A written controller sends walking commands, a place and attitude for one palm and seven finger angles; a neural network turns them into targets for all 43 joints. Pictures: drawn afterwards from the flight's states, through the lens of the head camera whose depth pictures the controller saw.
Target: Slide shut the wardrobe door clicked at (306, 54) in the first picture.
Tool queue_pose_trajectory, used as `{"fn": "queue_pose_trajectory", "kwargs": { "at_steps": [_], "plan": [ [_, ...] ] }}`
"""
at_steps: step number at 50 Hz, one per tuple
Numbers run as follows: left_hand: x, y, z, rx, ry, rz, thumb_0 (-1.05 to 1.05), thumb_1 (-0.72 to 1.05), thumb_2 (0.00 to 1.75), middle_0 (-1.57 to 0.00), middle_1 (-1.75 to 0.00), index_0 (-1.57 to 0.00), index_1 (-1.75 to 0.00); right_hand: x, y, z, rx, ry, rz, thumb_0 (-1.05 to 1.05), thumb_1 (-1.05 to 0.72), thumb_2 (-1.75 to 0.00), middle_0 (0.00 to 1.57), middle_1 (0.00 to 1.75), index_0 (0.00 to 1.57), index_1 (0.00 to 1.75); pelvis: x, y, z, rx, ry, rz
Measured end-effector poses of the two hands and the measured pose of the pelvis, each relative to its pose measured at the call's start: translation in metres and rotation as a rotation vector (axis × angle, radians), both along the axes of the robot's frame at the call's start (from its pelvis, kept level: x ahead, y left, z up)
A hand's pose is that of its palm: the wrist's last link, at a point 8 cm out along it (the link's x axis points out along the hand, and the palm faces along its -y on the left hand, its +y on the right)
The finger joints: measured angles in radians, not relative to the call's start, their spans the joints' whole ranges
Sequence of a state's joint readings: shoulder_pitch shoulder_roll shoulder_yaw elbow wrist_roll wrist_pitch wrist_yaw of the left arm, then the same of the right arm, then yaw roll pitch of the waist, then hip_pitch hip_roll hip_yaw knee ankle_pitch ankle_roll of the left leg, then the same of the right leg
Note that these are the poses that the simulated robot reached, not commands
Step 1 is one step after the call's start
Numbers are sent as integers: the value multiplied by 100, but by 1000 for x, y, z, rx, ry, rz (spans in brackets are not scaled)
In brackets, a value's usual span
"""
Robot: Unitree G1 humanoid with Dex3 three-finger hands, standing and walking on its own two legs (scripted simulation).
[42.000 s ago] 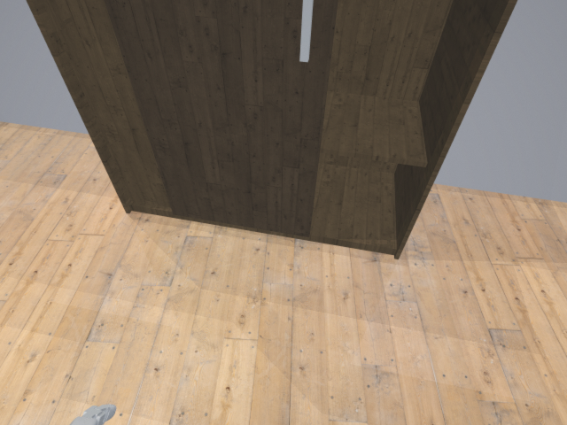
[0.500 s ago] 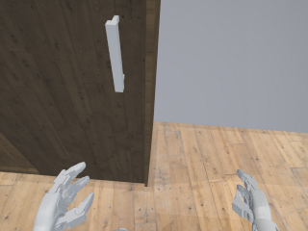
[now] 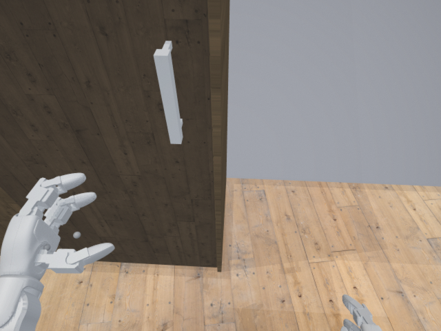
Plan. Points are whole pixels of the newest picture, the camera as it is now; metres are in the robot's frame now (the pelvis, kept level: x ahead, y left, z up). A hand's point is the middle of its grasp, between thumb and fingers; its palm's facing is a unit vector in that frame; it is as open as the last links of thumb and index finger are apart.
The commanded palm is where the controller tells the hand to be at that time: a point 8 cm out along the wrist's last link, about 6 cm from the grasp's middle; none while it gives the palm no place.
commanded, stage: raise the hand with hooked fingers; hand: left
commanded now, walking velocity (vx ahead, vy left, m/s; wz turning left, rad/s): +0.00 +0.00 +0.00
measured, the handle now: (172, 96) +0.48 +0.12 +0.20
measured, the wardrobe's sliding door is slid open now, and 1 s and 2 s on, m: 0.00 0.00 0.00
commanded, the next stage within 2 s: move the hooked fingers beside the handle in 1.12 s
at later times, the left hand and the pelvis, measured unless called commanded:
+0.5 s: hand (33, 188) +0.26 +0.28 +0.18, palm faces +0.07 -0.99 -0.11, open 13.9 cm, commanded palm +0.23 +0.33 +0.21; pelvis +0.00 +0.01 +0.02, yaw +1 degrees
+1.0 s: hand (22, 162) +0.27 +0.27 +0.23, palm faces +0.10 -0.99 -0.09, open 14.0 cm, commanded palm +0.24 +0.32 +0.22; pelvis +0.00 +0.00 +0.02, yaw +1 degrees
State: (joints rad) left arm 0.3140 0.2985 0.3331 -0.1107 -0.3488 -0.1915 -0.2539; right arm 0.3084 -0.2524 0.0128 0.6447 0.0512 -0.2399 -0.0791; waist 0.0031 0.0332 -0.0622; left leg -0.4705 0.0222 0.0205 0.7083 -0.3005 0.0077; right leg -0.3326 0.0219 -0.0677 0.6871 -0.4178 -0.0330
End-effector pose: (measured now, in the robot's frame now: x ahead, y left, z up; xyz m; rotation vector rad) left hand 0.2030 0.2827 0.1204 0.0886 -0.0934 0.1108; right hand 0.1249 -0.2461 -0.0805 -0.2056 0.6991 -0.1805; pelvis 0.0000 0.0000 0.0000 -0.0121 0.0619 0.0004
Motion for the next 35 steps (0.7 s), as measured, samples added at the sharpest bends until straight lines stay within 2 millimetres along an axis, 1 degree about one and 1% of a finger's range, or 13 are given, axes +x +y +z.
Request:
{"fn": "queue_pose_trajectory", "kwargs": {
  "at_steps": [4, 7, 9, 12, 15, 18, 22, 24, 26, 28, 32, 34, 35],
  "plan": [
    [7, 1, 1, 1, 38, -79, 0, -13, 46, -27, -96, -27, -96, 12, -1, 8, -28, -35, 14, 2, -90, -90, 20, 30, 20, 30, 0, 6, 3, -6, -14, 8],
    [15, 5, 3, 4, 79, -110, 0, -21, 43, -28, -101, -28, -101, 25, 3, 19, -35, -87, 17, 2, -90, -90, 20, 30, 20, 30, 0, 9, 6, -4, -25, 7],
    [19, 12, 12, 7, 67, -97, -1, -25, 41, -29, -104, -28, -104, 35, 8, 26, -31, -125, 24, 2, -90, -90, 20, 30, 20, 30, 1, 10, 8, -3, -35, 5],
    [22, 24, 33, 9, -1, -55, -1, -32, 38, -29, -109, -29, -108, 49, 19, 36, -17, -175, 50, 2, -90, -90, 20, 30, 20, 30, 2, 10, 11, -3, -51, 7],
    [24, 36, 52, 6, -56, -23, -1, -39, 35, -30, -113, -29, -112, 60, 31, 42, 1, -204, 85, 2, -90, -90, 20, 30, 20, 30, 3, 11, 13, -3, -65, 13],
    [28, 44, 60, 2, -32, -18, -1, -43, 33, -30, -116, -29, -115, 68, 40, 44, 21, -212, 113, 2, -90, -90, 20, 30, 20, 30, 2, 12, 15, -4, -75, 18],
    [33, 49, 59, 7, 59, -29, -1, -47, 31, -30, -118, -29, -118, 72, 48, 42, 39, -196, 133, 1, -90, -90, 20, 30, 20, 30, 0, 13, 17, -2, -83, 25],
    [35, 49, 64, 19, 69, -34, -1, -48, 31, -30, -118, -30, -118, 72, 50, 41, 43, -185, 138, 2, -90, -90, 20, 30, 20, 30, 0, 13, 18, -1, -86, 25],
    [36, 50, 75, 35, 42, -35, -1, -49, 31, -30, -119, -30, -119, 71, 51, 41, 44, -175, 142, 2, -90, -90, 20, 30, 20, 30, 0, 12, 19, 0, -90, 24],
    [36, 52, 90, 51, -9, -31, -1, -49, 30, -31, -119, -30, -119, 69, 51, 40, 45, -166, 144, 2, -90, -90, 20, 30, 20, 30, 1, 11, 19, 1, -96, 24],
    [40, 62, 117, 53, -79, -14, -1, -50, 30, -31, -120, -30, -119, 64, 47, 38, 48, -149, 138, 2, -90, -90, 20, 30, 20, 30, 2, 8, 21, 2, -105, 26],
    [44, 68, 122, 37, -58, -7, -1, -50, 30, -31, -120, -30, -119, 62, 43, 36, 51, -140, 131, 2, -90, -90, 20, 30, 20, 30, 1, 7, 21, 3, -105, 29],
    [46, 70, 120, 27, -31, -6, -1, -50, 30, -31, -120, -30, -119, 61, 40, 35, 53, -135, 126, 2, -90, -90, 20, 30, 20, 30, 0, 6, 21, 3, -103, 30]
  ]
}}
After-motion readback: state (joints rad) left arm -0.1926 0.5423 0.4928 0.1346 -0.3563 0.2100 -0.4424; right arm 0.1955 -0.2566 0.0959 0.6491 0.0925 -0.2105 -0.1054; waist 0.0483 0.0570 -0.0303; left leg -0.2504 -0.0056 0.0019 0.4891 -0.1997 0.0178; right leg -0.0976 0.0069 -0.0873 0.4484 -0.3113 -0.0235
